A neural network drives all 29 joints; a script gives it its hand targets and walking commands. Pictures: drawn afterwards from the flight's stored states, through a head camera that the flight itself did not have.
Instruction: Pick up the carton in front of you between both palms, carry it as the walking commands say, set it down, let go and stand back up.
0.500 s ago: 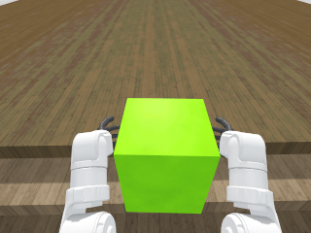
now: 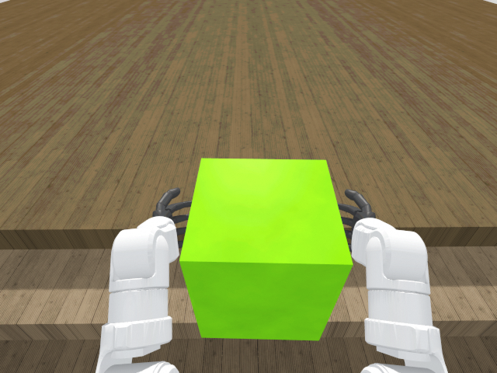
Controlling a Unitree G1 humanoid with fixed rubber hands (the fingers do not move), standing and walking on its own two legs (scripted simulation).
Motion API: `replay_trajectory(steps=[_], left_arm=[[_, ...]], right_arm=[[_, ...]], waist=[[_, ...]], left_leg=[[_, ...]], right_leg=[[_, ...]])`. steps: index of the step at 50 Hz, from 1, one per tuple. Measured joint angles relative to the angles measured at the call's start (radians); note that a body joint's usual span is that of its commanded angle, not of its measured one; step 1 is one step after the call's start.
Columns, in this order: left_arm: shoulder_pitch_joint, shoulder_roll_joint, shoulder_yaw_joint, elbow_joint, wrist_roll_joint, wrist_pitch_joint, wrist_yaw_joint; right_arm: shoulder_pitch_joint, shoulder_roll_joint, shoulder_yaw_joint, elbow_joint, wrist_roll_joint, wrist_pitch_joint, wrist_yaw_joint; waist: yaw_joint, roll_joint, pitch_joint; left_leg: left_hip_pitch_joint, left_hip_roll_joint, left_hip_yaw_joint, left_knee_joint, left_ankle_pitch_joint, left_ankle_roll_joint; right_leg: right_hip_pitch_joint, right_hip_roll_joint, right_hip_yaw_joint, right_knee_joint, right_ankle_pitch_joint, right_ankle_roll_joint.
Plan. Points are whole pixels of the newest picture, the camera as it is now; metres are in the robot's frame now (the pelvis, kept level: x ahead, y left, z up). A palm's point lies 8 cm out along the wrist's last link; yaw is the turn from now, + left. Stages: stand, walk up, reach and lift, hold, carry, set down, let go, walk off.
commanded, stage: carry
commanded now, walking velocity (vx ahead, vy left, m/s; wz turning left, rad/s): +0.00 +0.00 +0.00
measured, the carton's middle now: (261, 251) +0.34 +0.00 +0.05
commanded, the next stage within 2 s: none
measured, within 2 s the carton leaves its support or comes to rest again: neither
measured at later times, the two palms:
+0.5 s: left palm (160, 241) +0.31 +0.15 +0.12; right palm (362, 243) +0.30 -0.15 +0.12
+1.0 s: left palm (159, 241) +0.31 +0.15 +0.12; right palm (360, 243) +0.31 -0.15 +0.12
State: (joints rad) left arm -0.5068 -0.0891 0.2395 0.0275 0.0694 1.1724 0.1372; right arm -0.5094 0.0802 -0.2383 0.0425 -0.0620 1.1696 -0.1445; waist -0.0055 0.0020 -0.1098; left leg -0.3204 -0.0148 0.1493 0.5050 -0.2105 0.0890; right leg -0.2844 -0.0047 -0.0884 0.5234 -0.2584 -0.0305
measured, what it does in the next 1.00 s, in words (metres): stands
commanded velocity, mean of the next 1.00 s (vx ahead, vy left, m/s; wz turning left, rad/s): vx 0.00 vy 0.00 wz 0.00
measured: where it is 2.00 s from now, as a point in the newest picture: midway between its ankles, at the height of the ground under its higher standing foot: outside the picture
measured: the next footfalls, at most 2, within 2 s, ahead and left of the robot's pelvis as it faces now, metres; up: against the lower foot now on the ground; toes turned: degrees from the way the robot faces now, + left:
none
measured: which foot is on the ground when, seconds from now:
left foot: down 0.00-1.00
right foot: down 0.00-1.00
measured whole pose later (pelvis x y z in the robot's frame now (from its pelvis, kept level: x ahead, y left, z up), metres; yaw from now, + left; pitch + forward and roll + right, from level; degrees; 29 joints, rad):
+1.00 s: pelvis -0.02 +0.01 +0.00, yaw +0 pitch +1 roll -1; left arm -0.50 -0.09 0.23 0.01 0.07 1.16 0.14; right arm -0.50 0.08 -0.24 0.02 -0.06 1.16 -0.14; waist -0.01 0.00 -0.09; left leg -0.35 -0.02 0.15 0.49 -0.18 0.10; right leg -0.31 -0.02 -0.09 0.52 -0.23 -0.02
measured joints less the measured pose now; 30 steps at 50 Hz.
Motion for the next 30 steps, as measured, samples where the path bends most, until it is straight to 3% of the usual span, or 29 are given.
replay_trajectory(steps=[30], left_arm=[[0.005, -0.003, -0.004, -0.013, -0.001, -0.006, 0.002]], right_arm=[[0.007, 0.000, 0.001, -0.014, 0.003, -0.006, 0.000]], waist=[[0.000, 0.000, 0.014]], left_leg=[[-0.025, -0.003, 0.004, -0.009, 0.032, 0.008]], right_leg=[[-0.030, -0.008, -0.001, 0.002, 0.027, 0.005]])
